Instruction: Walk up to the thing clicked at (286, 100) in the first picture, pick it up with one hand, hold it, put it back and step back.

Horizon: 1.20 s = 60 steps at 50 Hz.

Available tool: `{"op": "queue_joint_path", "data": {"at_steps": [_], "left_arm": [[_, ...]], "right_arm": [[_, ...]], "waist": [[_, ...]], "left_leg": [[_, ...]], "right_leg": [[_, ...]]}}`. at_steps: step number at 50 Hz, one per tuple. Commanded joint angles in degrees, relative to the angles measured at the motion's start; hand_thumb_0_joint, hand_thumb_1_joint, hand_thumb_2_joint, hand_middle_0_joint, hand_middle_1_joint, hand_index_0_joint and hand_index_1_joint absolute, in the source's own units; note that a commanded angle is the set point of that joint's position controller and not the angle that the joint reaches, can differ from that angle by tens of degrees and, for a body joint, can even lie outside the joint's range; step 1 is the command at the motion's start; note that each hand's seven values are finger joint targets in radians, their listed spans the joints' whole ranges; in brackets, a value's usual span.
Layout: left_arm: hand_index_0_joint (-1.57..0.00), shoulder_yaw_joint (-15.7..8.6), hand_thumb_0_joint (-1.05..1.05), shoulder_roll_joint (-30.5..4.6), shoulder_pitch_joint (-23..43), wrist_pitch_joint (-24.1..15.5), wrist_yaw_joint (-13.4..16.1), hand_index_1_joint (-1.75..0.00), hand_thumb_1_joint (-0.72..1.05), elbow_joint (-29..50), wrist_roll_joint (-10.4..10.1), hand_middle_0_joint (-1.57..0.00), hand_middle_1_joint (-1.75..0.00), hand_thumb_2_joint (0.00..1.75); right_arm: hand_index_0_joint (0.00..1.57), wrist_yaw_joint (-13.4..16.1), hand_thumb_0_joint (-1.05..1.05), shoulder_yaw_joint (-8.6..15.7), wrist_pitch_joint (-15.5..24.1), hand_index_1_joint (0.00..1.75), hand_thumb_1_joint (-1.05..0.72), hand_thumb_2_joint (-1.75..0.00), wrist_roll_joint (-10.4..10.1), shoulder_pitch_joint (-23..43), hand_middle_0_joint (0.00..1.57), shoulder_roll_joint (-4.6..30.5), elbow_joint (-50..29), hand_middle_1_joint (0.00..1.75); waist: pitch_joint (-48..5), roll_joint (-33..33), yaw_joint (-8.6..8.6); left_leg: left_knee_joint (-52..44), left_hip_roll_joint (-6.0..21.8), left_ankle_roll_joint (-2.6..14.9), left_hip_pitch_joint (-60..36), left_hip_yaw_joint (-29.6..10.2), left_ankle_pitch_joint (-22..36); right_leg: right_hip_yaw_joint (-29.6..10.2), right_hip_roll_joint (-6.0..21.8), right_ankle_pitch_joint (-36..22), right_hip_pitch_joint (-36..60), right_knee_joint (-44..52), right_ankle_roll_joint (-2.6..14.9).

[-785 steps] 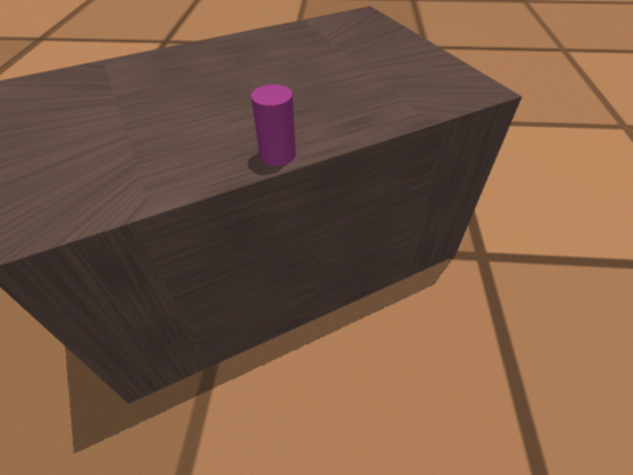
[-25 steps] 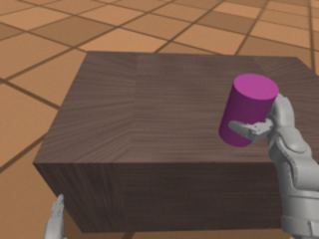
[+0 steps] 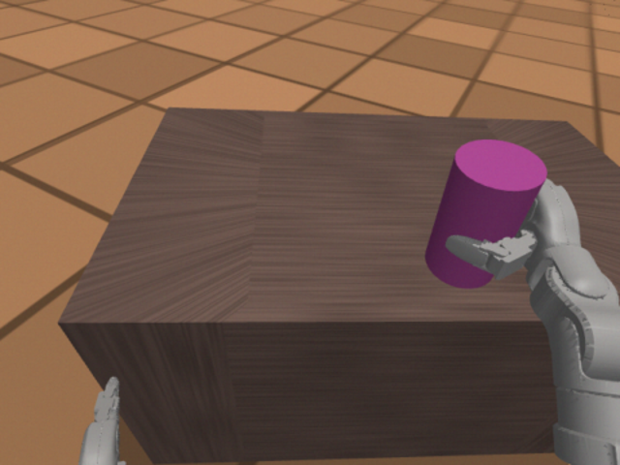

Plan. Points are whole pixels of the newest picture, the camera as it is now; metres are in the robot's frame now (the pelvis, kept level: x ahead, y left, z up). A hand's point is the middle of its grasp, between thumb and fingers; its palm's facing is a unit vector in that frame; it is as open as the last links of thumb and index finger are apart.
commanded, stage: hold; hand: right
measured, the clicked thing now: (476, 218) +0.33 -0.17 +0.21
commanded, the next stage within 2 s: none
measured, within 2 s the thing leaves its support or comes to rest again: neither
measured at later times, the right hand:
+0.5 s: hand (492, 230) +0.31 -0.18 +0.21, palm faces +0.12 +0.99 -0.05, open 11.4 cm
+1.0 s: hand (491, 232) +0.30 -0.17 +0.21, palm faces +0.11 +0.99 -0.05, open 11.4 cm
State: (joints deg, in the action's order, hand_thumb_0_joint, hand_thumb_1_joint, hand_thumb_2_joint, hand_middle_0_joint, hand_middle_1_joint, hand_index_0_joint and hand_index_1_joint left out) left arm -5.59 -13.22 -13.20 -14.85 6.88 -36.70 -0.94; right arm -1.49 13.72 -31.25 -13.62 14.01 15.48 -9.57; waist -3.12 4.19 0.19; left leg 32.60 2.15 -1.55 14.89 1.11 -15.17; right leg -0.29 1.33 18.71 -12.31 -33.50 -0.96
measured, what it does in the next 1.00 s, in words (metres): stands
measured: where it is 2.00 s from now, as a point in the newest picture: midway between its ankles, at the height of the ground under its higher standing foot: outside the picture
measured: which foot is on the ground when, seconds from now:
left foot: down 0.00-1.00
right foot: down 0.00-1.00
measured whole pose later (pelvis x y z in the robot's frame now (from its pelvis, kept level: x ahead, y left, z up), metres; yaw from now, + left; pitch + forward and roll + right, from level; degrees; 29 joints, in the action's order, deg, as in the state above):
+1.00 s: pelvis -0.01 +0.00 +0.00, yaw +0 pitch -4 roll +0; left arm -5.7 -12.9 -13.2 -16.8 7.1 -37.7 -0.8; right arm -1.1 14.1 -34.4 -14.0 12.6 15.2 -12.6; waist -3.2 4.5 -0.2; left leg 33.2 2.2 -1.5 15.1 1.4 -14.4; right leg -0.7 1.2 18.1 -12.9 -34.6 -0.9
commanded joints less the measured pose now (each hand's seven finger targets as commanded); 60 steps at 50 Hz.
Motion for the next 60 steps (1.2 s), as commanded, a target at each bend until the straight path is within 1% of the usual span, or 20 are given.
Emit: {"op": "queue_joint_path", "data": {"at_steps": [1, 4, 6, 11, 13, 15, 21, 24, 26, 30, 32, 33, 38, 42, 43, 46, 48, 52, 54, 60], "left_arm": [[-0.05, -3.0, 0.0, -7.6, 7.2, -3.7, 0.3, -0.05, -0.55, 8.2, -0.2, -0.05, -0.05, 0.05], [-0.05, -4.0, 0.0, -8.3, 8.2, -3.7, 0.5, -0.05, -0.55, 9.2, -0.3, -0.05, -0.05, 0.05], [-0.05, -1.1, 0.0, -5.5, 8.3, -3.7, 0.2, -0.05, -0.55, 9.3, -0.4, -0.05, -0.05, 0.05], [-0.05, -3.3, 0.0, -8.5, 9.2, -4.1, 0.2, -0.05, -0.55, 12.3, -0.4, -0.05, -0.05, 0.05], [-0.05, -0.6, 0.0, -5.3, 7.1, -3.6, -0.1, -0.05, -0.55, 9.8, -0.5, -0.05, -0.05, 0.05], [-0.05, -3.7, 0.0, -7.9, 7.7, -3.9, 0.3, -0.05, -0.55, 9.5, -0.5, -0.05, -0.05, 0.05], [-0.05, -1.1, 0.0, -5.3, 8.3, -4.3, -0.4, -0.05, -0.55, 10.2, -0.6, -0.05, -0.05, 0.06], [-0.05, -3.7, 0.0, -8.1, 8.2, -4.9, 0.3, -0.05, -0.55, 10.9, -0.4, -0.05, -0.05, 0.05], [-0.05, -3.7, 0.0, -8.3, 7.9, -4.8, 0.3, -0.05, -0.55, 10.5, -0.3, -0.05, -0.05, 0.05], [-0.05, -0.9, 0.0, -5.3, 9.5, -5.3, 0.3, -0.05, -0.55, 10.6, -0.3, -0.05, -0.05, 0.05], [-0.05, -3.3, 0.0, -8.1, 10.1, -6.1, 0.5, -0.05, -0.54, 11.7, -0.5, -0.05, -0.05, 0.05], [-0.05, -2.5, 0.0, -7.4, 9.1, -5.7, 0.4, -0.05, -0.54, 9.5, -0.2, -0.05, -0.05, 0.05], [-0.05, -1.6, 0.0, -5.8, 7.7, -5.6, 0.3, -0.05, -0.54, 8.9, -0.2, -0.05, -0.05, 0.05], [-0.05, -2.6, 0.0, -6.8, 7.9, -5.6, 0.4, -0.05, -0.55, 7.4, -0.2, -0.05, -0.05, 0.05], [-0.05, -1.0, 0.0, -5.1, 7.8, -5.6, 0.4, -0.05, -0.55, 6.9, -0.3, -0.05, -0.05, 0.05], [-0.05, -3.3, 0.0, -7.9, 9.4, -6.1, 0.7, -0.05, -0.54, 8.9, -0.1, -0.05, -0.05, 0.05], [-0.05, -1.3, 0.0, -6.4, 10.4, -6.2, 0.5, -0.05, -0.55, 11.0, -0.2, -0.05, -0.05, 0.05], [-0.05, -3.3, 0.0, -8.2, 9.7, -6.1, 0.8, -0.05, -0.55, 10.6, -0.2, -0.04, -0.05, 0.05], [-0.05, -0.6, 0.0, -5.1, 7.9, -5.7, 0.5, -0.05, -0.55, 8.3, -0.3, -0.04, -0.05, 0.05], [-0.05, -1.6, 0.0, -5.8, 7.4, -5.6, 0.5, -0.05, -0.55, 7.6, 0.0, -0.05, -0.05, 0.05]], "right_arm": [[1.27, 0.1, 0.0, 8.8, 6.5, 1.43, -0.01, -1.32, -1.8, 31.0, 1.2, 14.4, -21.3, 1.43], [1.27, 0.1, 0.0, 8.2, 5.4, 1.43, -0.01, -1.32, -2.1, 31.1, 1.21, 13.2, -21.8, 1.43], [1.26, -0.1, 0.0, 6.8, 4.8, 1.43, 0.02, -1.31, -2.0, 31.0, 1.2, 11.8, -22.4, 1.42], [1.26, -0.2, 0.0, 7.5, 4.2, 1.42, 0.0, -1.3, -2.0, 31.1, 1.2, 12.6, -22.7, 1.42], [1.26, -0.2, 0.0, 7.8, 3.8, 1.42, 0.0, -1.31, -2.1, 30.2, 1.19, 12.5, -21.5, 1.42], [1.26, -0.1, 0.0, 8.4, 3.5, 1.42, 0.04, -1.31, -2.1, 30.8, 1.19, 13.5, -21.6, 1.42], [1.25, -0.1, 0.0, 7.7, 4.4, 1.4, 0.0, -1.29, -1.8, 30.3, 1.18, 12.8, -24.6, 1.4], [1.25, 0.1, 0.0, 6.9, 4.2, 1.4, 0.01, -1.29, -2.0, 29.5, 1.19, 11.6, -22.6, 1.4], [1.25, 0.3, 0.0, 8.5, 4.9, 1.4, 0.01, -1.29, -1.7, 30.2, 1.18, 14.1, -24.3, 1.4], [1.23, 0.6, 0.0, 6.2, 5.3, 1.38, 0.02, -1.27, -1.9, 30.2, 1.16, 11.2, -25.0, 1.38], [1.25, 0.5, 0.0, 6.3, 4.9, 1.41, 0.03, -1.3, -2.0, 29.4, 1.19, 11.2, -22.3, 1.41], [1.25, 0.7, 0.0, 7.5, 5.2, 1.4, 0.04, -1.29, -1.8, 30.1, 1.18, 13.4, -25.0, 1.4], [1.24, 0.7, 0.0, 7.1, 5.2, 1.39, 0.04, -1.28, -1.8, 30.1, 1.17, 12.2, -24.6, 1.39], [1.25, 0.7, 0.0, 7.7, 4.9, 1.4, 0.04, -1.29, -2.0, 29.6, 1.18, 12.6, -23.8, 1.4], [1.24, 0.5, 0.0, 7.4, 4.7, 1.41, 0.05, -1.29, -2.0, 29.6, 1.18, 12.1, -22.0, 1.41], [1.25, 0.7, 0.0, 8.7, 4.9, 1.41, 0.04, -1.3, -2.0, 29.7, 1.19, 13.5, -22.9, 1.41], [1.24, 0.4, 0.0, 7.1, 4.7, 1.4, 0.03, -1.29, -2.0, 28.5, 1.18, 11.3, -22.8, 1.4], [1.24, 0.6, 0.0, 7.1, 4.4, 1.39, 0.04, -1.28, -1.9, 29.8, 1.18, 11.8, -22.8, 1.39], [1.24, 0.3, 0.0, 6.2, 4.1, 1.4, 0.07, -1.29, -1.7, 28.1, 1.17, 10.5, -21.3, 1.4], [1.24, 0.3, 0.0, 6.7, 4.5, 1.39, 0.03, -1.28, -1.6, 29.3, 1.18, 11.2, -22.2, 1.39]], "waist": [[-14.5, -1.0, -0.11], [-14.3, -2.8, -0.45], [-13.9, -1.2, -0.1], [-15.0, -2.7, -0.21], [-12.7, -2.5, 0.17], [-14.1, -0.6, -0.5], [-13.4, -1.0, 0.11], [-12.8, -2.4, -1.36], [-14.0, -0.4, -0.61], [-12.7, -0.6, -0.48], [-12.9, -1.4, -1.34], [-12.8, 0.7, -0.55], [-14.0, 0.0, -0.43], [-11.7, -0.6, -0.74], [-10.2, -0.7, -0.36], [-12.4, -2.0, -0.58], [-13.2, -3.3, -0.13], [-13.7, -2.1, -0.67], [-11.3, -1.2, -0.34], [-11.6, -2.3, -0.74]], "left_leg": [[-4.3, -1.6, 0.63, -4.3, 2.6, 12.3], [-4.2, -1.5, 0.46, -4.0, 2.6, 13.1], [-4.2, -1.6, 0.62, -3.4, 2.7, 12.4], [-4.0, -2.0, 0.65, -4.1, 3.3, 10.8], [-4.5, -1.6, 0.58, -3.8, 2.9, 10.6], [-4.1, -1.6, 0.68, -3.2, 2.6, 11.7], [-4.5, -1.8, 0.76, -3.5, 2.9, 9.1], [-4.7, -1.8, 0.54, -2.5, 2.8, 8.5], [-4.6, -1.7, 0.69, -3.3, 2.7, 8.8], [-4.9, -1.7, 0.66, -3.0, 2.8, 6.3], [-4.8, -2.1, 0.58, -2.6, 3.0, 6.4], [-4.9, -1.8, 0.81, -2.6, 2.8, 5.9], [-4.1, -1.9, 0.88, -3.5, 3.1, 9.1], [-5.1, -1.9, 0.74, -2.4, 3.0, 5.7], [-5.6, -1.8, 0.64, -1.7, 2.8, 4.4], [-5.4, -1.8, 0.51, -3.0, 2.8, 5.1], [-5.0, -1.9, 0.4, -3.6, 3.0, 6.8], [-4.7, -1.9, 0.56, -3.3, 3.0, 7.2], [-4.8, -1.9, 0.7, -2.3, 3.0, 7.1], [-5.3, -1.6, 0.42, -2.8, 2.9, 6.0]], "right_leg": [[0.5, -1.8, -13.1, 3.6, 4.5, 1.09], [0.5, -1.9, -13.7, 3.5, 4.0, 1.25], [0.3, -1.7, -13.5, 3.6, 4.2, 1.1], [0.0, -1.4, -12.5, 3.5, 4.8, 0.9], [0.2, -1.8, -11.9, 2.4, 4.6, 1.09], [0.3, -1.6, -13.2, 3.8, 4.4, 0.97], [0.1, -1.6, -10.4, 2.4, 4.9, 1.0], [0.1, -1.6, -9.0, 3.1, 5.1, 1.25], [0.0, -1.7, -9.5, 2.8, 4.9, 1.07], [-0.1, -1.7, -6.9, 1.5, 5.4, 1.11], [-0.3, -1.4, -6.7, 2.1, 5.6, 1.04], [-0.2, -1.6, -6.3, 1.6, 5.7, 0.96], [-0.3, -1.4, -10.1, 2.4, 4.9, 0.72], [-0.2, -1.5, -6.4, 1.2, 5.7, 1.02], [-0.1, -1.6, -5.0, 0.5, 5.8, 1.17], [0.0, -1.8, -5.7, 1.1, 5.4, 1.32], [0.0, -1.7, -7.6, 1.3, 5.1, 1.21], [-0.1, -1.6, -8.0, 2.0, 5.2, 1.07], [-0.1, -1.6, -8.0, 1.6, 5.3, 0.94], [0.2, -1.9, -6.3, 0.9, 5.2, 1.35]]}}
